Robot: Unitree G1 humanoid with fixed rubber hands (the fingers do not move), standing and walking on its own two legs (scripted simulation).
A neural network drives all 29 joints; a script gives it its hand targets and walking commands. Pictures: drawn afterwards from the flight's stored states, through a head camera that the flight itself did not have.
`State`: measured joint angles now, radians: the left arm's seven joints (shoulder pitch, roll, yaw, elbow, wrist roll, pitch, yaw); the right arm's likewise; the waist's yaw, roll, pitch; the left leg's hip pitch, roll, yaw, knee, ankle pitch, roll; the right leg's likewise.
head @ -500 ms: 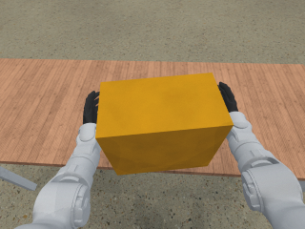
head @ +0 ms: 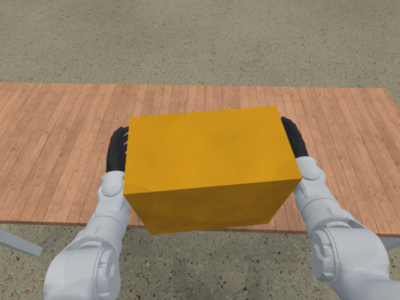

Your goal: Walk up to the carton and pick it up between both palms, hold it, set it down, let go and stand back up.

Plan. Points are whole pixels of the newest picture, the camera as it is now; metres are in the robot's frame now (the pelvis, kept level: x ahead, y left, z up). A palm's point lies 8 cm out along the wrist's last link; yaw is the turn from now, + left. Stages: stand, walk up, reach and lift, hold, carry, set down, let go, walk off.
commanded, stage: reach and lift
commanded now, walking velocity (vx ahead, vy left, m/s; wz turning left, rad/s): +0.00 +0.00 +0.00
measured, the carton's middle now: (207, 177) +0.38 +0.00 -0.01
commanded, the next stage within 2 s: none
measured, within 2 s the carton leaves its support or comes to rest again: leaves its support in 0.24 s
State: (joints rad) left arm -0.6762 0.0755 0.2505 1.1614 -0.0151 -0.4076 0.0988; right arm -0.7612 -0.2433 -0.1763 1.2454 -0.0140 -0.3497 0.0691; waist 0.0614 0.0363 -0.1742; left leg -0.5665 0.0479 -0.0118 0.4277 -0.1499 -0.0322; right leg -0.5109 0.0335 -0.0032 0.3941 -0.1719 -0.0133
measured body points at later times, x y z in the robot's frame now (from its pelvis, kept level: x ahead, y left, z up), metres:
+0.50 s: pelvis +0.00 +0.00 +0.00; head +0.05 -0.01 +0.45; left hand +0.39 +0.20 +0.06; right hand +0.42 -0.19 +0.05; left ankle +0.02 +0.14 -0.74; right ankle -0.01 -0.11 -0.74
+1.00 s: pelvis +0.00 +0.00 +0.01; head +0.01 -0.01 +0.46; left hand +0.39 +0.20 +0.11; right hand +0.41 -0.18 +0.09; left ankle +0.02 +0.14 -0.74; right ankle -0.01 -0.11 -0.74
